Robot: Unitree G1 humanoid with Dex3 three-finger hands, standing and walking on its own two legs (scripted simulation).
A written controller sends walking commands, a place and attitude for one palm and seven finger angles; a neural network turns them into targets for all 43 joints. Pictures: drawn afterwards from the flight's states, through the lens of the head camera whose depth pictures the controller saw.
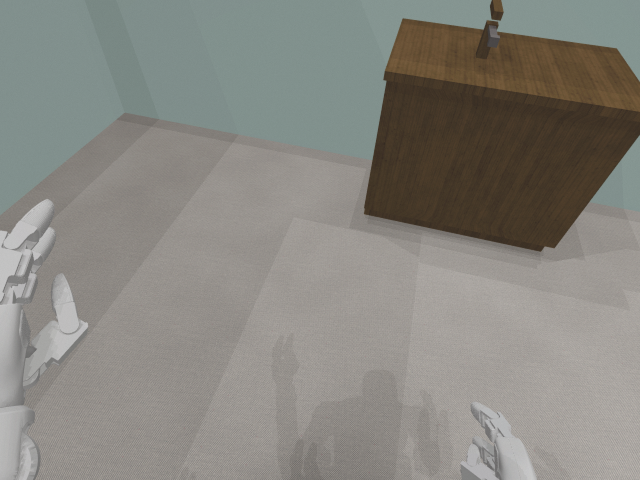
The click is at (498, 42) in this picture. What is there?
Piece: tap's lever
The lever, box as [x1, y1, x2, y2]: [487, 34, 499, 47]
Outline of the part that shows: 490,34 487,46 496,47 499,35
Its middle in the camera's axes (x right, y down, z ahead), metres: +0.53 -0.61 +1.19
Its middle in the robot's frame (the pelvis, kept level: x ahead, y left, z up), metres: +1.33 -0.45 +0.04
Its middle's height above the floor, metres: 0.81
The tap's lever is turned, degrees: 0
